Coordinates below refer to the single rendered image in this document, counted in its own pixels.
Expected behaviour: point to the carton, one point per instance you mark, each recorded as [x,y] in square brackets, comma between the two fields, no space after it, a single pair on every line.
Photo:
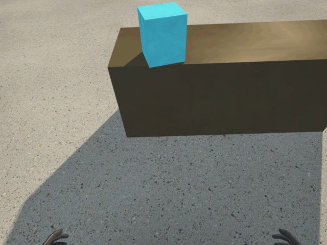
[163,33]

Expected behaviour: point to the right robot hand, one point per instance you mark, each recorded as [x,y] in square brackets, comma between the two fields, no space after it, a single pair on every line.
[287,236]

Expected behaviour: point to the pedestal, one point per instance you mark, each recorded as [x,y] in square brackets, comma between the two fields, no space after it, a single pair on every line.
[237,78]

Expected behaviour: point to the left robot hand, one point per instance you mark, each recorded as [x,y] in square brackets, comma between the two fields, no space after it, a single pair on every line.
[56,235]

